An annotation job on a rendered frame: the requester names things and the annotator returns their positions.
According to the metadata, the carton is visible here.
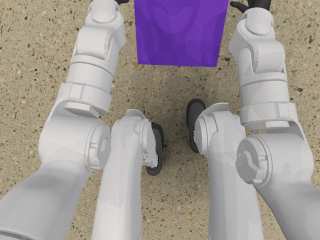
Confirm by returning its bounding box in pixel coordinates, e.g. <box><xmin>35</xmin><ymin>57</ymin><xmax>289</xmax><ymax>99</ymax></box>
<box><xmin>134</xmin><ymin>0</ymin><xmax>229</xmax><ymax>67</ymax></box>

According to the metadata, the robot shin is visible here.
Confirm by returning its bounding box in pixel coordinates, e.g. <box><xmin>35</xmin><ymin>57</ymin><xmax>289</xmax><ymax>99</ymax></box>
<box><xmin>110</xmin><ymin>109</ymin><xmax>158</xmax><ymax>167</ymax></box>
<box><xmin>193</xmin><ymin>102</ymin><xmax>246</xmax><ymax>148</ymax></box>

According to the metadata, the left robot shin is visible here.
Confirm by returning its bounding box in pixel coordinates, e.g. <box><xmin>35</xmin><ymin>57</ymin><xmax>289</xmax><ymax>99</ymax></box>
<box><xmin>110</xmin><ymin>109</ymin><xmax>158</xmax><ymax>167</ymax></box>

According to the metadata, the right robot shin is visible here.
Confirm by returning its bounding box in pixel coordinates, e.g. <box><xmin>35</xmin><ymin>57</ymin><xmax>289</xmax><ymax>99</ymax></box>
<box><xmin>193</xmin><ymin>102</ymin><xmax>246</xmax><ymax>148</ymax></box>

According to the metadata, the right robot forearm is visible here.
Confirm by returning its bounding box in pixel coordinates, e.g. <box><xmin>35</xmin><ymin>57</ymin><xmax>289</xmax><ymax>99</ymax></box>
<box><xmin>228</xmin><ymin>7</ymin><xmax>314</xmax><ymax>167</ymax></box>

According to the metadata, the left robot forearm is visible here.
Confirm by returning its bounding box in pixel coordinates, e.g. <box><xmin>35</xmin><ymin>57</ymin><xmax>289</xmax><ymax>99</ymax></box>
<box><xmin>38</xmin><ymin>0</ymin><xmax>126</xmax><ymax>158</ymax></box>

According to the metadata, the right robot hand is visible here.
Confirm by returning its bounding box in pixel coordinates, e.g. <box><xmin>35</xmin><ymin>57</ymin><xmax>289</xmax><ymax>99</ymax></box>
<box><xmin>230</xmin><ymin>0</ymin><xmax>272</xmax><ymax>14</ymax></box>

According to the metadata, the right robot upper arm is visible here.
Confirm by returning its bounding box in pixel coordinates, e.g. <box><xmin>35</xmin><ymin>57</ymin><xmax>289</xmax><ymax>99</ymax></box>
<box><xmin>235</xmin><ymin>133</ymin><xmax>320</xmax><ymax>240</ymax></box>

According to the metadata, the left robot upper arm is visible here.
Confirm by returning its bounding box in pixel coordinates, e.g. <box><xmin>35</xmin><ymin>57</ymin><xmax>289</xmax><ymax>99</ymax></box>
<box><xmin>0</xmin><ymin>114</ymin><xmax>111</xmax><ymax>240</ymax></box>

